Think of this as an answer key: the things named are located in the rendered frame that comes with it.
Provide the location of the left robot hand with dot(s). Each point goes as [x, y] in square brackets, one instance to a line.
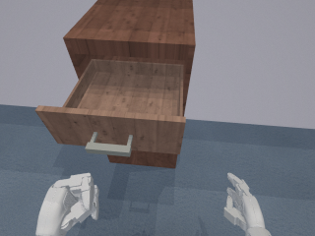
[78, 194]

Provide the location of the right robot hand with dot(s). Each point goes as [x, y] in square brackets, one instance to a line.
[247, 212]

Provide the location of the drawer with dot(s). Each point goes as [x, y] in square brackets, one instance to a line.
[121, 98]

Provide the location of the handle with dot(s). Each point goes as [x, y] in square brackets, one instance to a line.
[109, 149]

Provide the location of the cabinet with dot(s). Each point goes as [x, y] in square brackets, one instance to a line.
[149, 31]

